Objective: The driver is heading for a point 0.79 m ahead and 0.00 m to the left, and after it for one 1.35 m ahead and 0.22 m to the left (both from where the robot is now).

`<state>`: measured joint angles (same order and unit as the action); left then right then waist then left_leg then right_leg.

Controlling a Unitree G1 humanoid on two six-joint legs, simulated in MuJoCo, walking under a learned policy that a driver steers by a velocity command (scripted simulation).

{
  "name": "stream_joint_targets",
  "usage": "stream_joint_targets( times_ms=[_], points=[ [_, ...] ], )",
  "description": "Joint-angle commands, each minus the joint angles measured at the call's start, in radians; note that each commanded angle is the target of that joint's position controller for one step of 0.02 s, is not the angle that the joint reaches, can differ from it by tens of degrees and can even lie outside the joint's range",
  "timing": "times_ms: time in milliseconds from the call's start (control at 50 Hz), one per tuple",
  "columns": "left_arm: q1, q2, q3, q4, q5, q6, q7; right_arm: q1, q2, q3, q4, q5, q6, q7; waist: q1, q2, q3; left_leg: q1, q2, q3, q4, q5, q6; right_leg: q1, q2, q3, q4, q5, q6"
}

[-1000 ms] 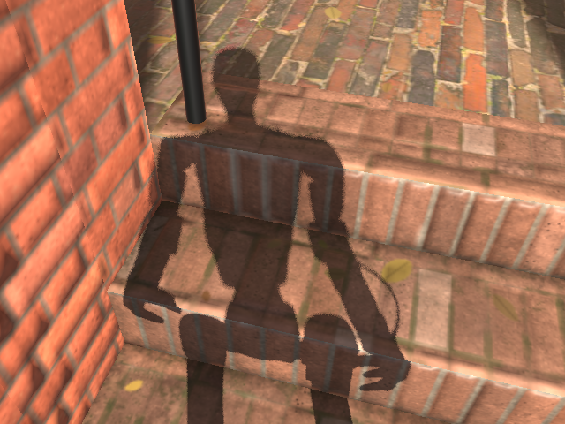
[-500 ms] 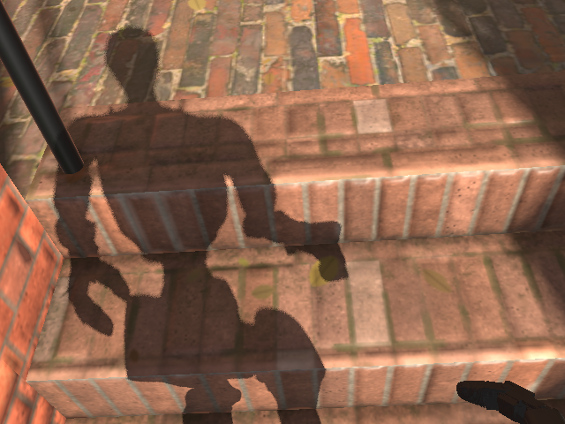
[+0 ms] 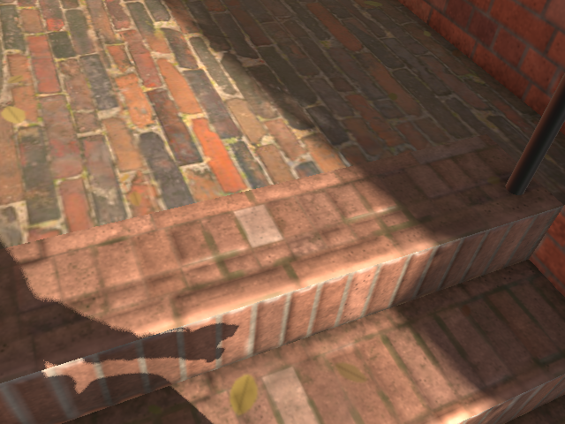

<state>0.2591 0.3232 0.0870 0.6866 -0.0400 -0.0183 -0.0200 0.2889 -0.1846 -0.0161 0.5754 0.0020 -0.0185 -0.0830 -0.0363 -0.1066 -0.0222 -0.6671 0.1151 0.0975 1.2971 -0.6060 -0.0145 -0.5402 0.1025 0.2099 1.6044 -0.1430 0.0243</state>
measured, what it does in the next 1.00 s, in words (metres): climbs: right foot 0.18 m higher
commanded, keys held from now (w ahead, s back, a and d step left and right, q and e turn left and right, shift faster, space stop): w+e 0.12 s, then w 0.64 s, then w+q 0.24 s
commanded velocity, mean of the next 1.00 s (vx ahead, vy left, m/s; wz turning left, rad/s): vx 0.49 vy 0.00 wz -0.15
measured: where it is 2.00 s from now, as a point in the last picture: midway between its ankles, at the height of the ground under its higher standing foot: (296, 178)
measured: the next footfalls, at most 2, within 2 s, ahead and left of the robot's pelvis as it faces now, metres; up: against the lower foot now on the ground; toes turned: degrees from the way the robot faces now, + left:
right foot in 0.54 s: +0.48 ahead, -0.20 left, +0.18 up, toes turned -15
left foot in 1.10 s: +0.79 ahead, -0.04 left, +0.37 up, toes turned -1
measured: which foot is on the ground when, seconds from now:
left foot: down 0.00-0.58, up 0.60-1.00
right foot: up 0.00-0.52, down 0.54-1.00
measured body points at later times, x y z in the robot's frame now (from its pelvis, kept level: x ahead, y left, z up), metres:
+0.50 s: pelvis +0.23 -0.02 +0.10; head +0.30 -0.03 +0.55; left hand +0.48 +0.08 +0.02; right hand +0.09 -0.24 -0.02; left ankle +0.04 +0.14 -0.62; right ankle +0.41 -0.19 -0.39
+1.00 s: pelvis +0.54 -0.10 +0.31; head +0.52 -0.13 +0.76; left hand +0.52 +0.06 +0.16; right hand +0.76 -0.24 +0.24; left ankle +0.70 +0.01 -0.12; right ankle +0.44 -0.19 -0.44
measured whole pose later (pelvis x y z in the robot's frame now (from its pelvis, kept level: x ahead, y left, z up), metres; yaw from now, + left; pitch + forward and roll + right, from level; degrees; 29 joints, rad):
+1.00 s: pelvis +0.54 -0.10 +0.31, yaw -5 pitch +2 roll +4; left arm 0.46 0.03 -0.08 1.06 0.03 -0.06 -0.01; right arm 0.04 -0.02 0.11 0.66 0.02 -0.01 0.03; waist 0.03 -0.01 -0.09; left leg -1.36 0.02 0.08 1.93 -0.11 0.11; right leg 0.00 -0.12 -0.17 0.25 -0.27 0.02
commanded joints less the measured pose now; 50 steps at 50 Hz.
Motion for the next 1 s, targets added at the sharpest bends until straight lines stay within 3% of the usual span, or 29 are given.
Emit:
stream_joint_targets(
  times_ms=[20,60,140,220,280,300,320,380,420,440,460,480,500,520,540,560,580,600,620,640,660,680,720,780,840,880,940,960,1000],
  points=[
    [0.022,-0.018,-0.010,-0.168,0.013,0.029,-0.004,-0.106,-0.058,-0.022,-0.002,0.016,0.000,-0.002,0.128,0.291,0.209,-0.057,0.204,-0.510,-0.921,-0.297,0.105,-0.287,-0.063,-0.064,0.366,0.028,0.012],
    [0.009,-0.042,-0.020,-0.156,0.024,0.022,0.001,-0.013,-0.007,-0.018,0.063,0.003,-0.016,0.005,0.105,0.204,0.198,0.084,0.207,-0.350,-0.889,-0.119,0.094,-0.390,-0.058,-0.048,0.347,0.095,-0.013],
    [-0.097,-0.086,-0.042,-0.186,0.054,0.015,0.011,0.102,-0.090,-0.045,0.127,-0.021,-0.022,-0.014,0.053,0.183,0.142,0.329,0.145,-0.092,-0.941,0.202,0.086,-0.517,-0.068,-0.109,0.030,0.131,0.000],
    [-0.093,-0.112,-0.051,-0.145,0.042,0.025,0.002,0.155,-0.128,-0.045,0.155,-0.020,-0.042,-0.012,0.013,0.203,0.062,0.522,0.191,-0.094,-1.009,0.358,0.179,-0.588,-0.105,-0.135,0.130,0.099,0.042],
    [-0.163,-0.106,-0.054,-0.179,0.022,0.021,0.010,0.234,-0.142,-0.052,0.184,-0.008,-0.043,0.001,-0.031,0.177,0.121,0.728,0.240,-0.118,-1.048,0.325,0.198,-0.836,-0.131,-0.108,0.235,-0.029,0.032],
    [-0.178,-0.127,-0.062,-0.167,0.015,0.011,0.014,0.261,-0.135,-0.058,0.212,-0.032,-0.036,-0.007,-0.047,0.211,0.122,0.817,0.251,-0.098,-1.037,0.395,0.203,-0.904,-0.133,-0.091,0.271,-0.094,0.031],
    [-0.241,-0.169,-0.082,-0.185,-0.004,0.009,0.021,0.294,-0.167,-0.072,0.225,-0.029,-0.021,-0.010,-0.073,0.231,0.142,0.919,0.277,-0.109,-1.061,0.405,0.219,-1.025,-0.169,-0.101,0.299,-0.153,0.045],
    [-0.305,-0.231,-0.126,-0.227,-0.015,0.000,0.001,0.384,-0.098,-0.058,0.276,-0.003,-0.004,-0.006,-0.084,0.207,0.216,1.092,0.323,-0.143,-1.029,0.498,0.212,-1.369,-0.204,-0.042,0.577,-0.385,0.041],
    [-0.452,-0.260,-0.166,-0.319,-0.011,-0.012,-0.035,0.297,-0.083,-0.044,0.269,0.015,0.012,-0.018,-0.054,0.174,0.261,0.908,0.251,-0.065,-1.132,0.440,0.168,-1.301,-0.254,-0.181,0.333,-0.401,0.045],
    [-0.492,-0.254,-0.171,-0.347,-0.010,-0.015,-0.040,0.254,-0.087,-0.040,0.270,0.002,0.021,-0.020,-0.050,0.167,0.278,0.736,0.248,-0.044,-1.219,0.450,0.171,-1.126,-0.280,-0.254,0.231,-0.315,0.046],
    [-0.468,-0.223,-0.174,-0.343,-0.015,0.001,-0.062,0.208,-0.122,-0.039,0.250,0.008,0.028,-0.015,-0.019,0.128,0.231,0.425,0.214,0.022,-1.382,0.461,0.207,-0.660,-0.307,-0.354,0.005,-0.105,0.014],
    [-0.451,-0.223,-0.169,-0.342,-0.033,0.001,-0.059,0.192,-0.181,-0.049,0.264,0.034,0.022,-0.006,0.020,0.187,0.193,0.290,0.214,0.018,-1.492,0.656,0.229,-0.285,-0.294,-0.385,-0.188,-0.046,-0.045],
    [-0.386,-0.122,-0.128,-0.310,-0.036,0.000,-0.037,0.252,-0.230,-0.057,0.301,0.050,-0.012,0.010,0.039,0.179,0.089,0.344,0.201,0.037,-1.394,1.185,0.265,0.000,-0.172,-0.535,-0.236,-0.109,-0.106],
    [-0.232,-0.090,-0.093,-0.289,-0.014,-0.021,-0.022,0.273,-0.300,-0.051,0.341,0.027,-0.034,0.034,0.162,0.294,-0.116,0.482,0.203,0.064,-1.108,1.900,0.261,0.243,-0.087,-0.503,-0.243,-0.230,-0.163],
    [-0.013,0.005,-0.044,-0.236,-0.014,-0.021,-0.015,0.265,-0.388,-0.070,0.330,0.028,-0.045,0.037,0.280,0.362,-0.279,0.680,0.165,0.036,-0.894,2.040,0.225,0.359,-0.025,-0.432,-0.525,-0.207,-0.211],
    [0.117,0.096,-0.009,-0.190,-0.003,-0.003,-0.029,0.344,-0.382,-0.075,0.346,0.034,-0.075,0.041,0.314,0.373,-0.407,0.570,0.163,-0.094,-0.667,1.928,0.192,0.633,-0.049,-0.108,-0.665,-0.234,-0.263],
    [0.245,0.228,0.026,-0.099,0.027,0.004,-0.015,0.371,-0.211,-0.026,0.341,0.018,-0.104,0.079,0.248,-0.068,-0.553,0.309,-0.046,-0.169,-0.253,1.113,0.099,0.849,-0.369,0.551,-0.965,-0.294,-0.443],
    [0.258,0.160,-0.005,-0.053,0.063,0.004,0.012,0.322,-0.189,-0.045,0.385,0.012,-0.134,0.121,0.210,-0.136,-0.666,0.342,-0.188,-0.310,0.195,0.523,0.084,0.763,-0.437,0.834,-1.268,-0.420,-0.416],
    [0.193,0.070,-0.034,-0.020,0.067,-0.013,0.016,0.225,-0.126,-0.055,0.338,0.062,-0.136,0.140,0.159,-0.074,-0.526,0.214,-0.190,-0.374,0.476,0.476,0.080,0.574,-0.463,0.764,-1.322,-0.592,-0.332],
    [0.161,0.026,-0.041,0.050,0.026,-0.032,0.007,0.038,-0.043,-0.027,0.238,0.056,-0.116,0.131,0.115,0.012,-0.291,0.097,-0.154,-0.289,0.576,0.449,0.110,0.378,-0.426,0.603,-1.257,-0.657,-0.245],
    [0.118,-0.079,-0.064,0.091,0.044,-0.057,-0.006,-0.118,0.026,-0.004,0.148,0.047,-0.102,0.118,0.100,0.046,-0.086,-0.050,-0.132,-0.264,0.669,0.434,0.155,0.215,-0.394,0.435,-1.178,-0.592,-0.219],
    [0.058,-0.162,-0.090,0.107,0.058,-0.078,-0.031,-0.144,0.057,0.018,0.109,0.027,-0.107,0.117,0.045,0.055,-0.048,-0.092,-0.106,-0.297,0.736,0.460,0.201,0.140,-0.362,0.286,-1.147,-0.418,-0.185],
    [0.070,-0.231,-0.100,0.167,0.050,-0.086,-0.051,-0.095,0.124,0.059,0.106,0.030,-0.110,0.139,-0.014,0.066,-0.020,-0.181,-0.119,-0.349,0.764,0.451,0.244,0.125,-0.319,0.087,-1.135,-0.229,-0.168],
    [0.126,-0.217,-0.118,0.221,0.073,-0.087,-0.059,-0.015,0.092,0.068,0.155,0.049,-0.058,0.129,-0.039,0.044,0.026,-0.456,-0.161,-0.288,1.064,0.406,0.215,0.175,-0.378,-0.006,-1.249,-0.127,-0.178],
    [0.111,-0.201,-0.141,0.269,0.091,-0.052,-0.062,-0.114,0.149,0.091,0.088,0.028,-0.018,0.116,-0.065,0.045,0.105,-0.785,-0.159,-0.301,1.359,0.505,0.187,0.189,-0.415,-0.121,-1.268,-0.110,-0.081],
    [0.033,-0.185,-0.144,0.262,0.102,-0.036,-0.055,-0.215,0.084,0.085,0.047,0.005,-0.016,0.103,-0.060,0.016,0.156,-0.679,-0.150,-0.198,0.969,0.660,0.151,0.007,-0.293,-0.341,-1.332,-0.112,-0.011],
    [0.189,-0.168,-0.158,0.318,0.086,-0.050,0.011,-0.445,0.070,0.090,-0.033,0.014,-0.002,0.093,0.059,-0.094,0.139,-0.476,-0.116,0.052,0.671,0.610,0.087,-0.045,-0.316,-0.392,-1.585,0.020,-0.119],
    [0.251,-0.090,-0.131,0.361,0.070,-0.047,0.030,-0.464,0.104,0.101,-0.046,0.015,-0.004,0.099,0.067,-0.102,0.099,-0.533,-0.073,0.070,0.632,0.541,0.095,0.149,-0.358,-0.372,-1.628,0.052,-0.140],
    [0.305,-0.073,-0.121,0.406,0.040,-0.034,0.055,-0.476,0.121,0.107,-0.042,0.032,-0.012,0.127,0.045,-0.020,0.107,-0.621,-0.058,0.029,0.444,0.369,0.157,0.492,-0.373,-0.421,-1.580,0.375,-0.122]
  ],
)
Over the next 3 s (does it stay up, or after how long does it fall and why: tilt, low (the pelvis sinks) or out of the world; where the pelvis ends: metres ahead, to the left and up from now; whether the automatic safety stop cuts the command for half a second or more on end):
stays up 0.88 -0.08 0.48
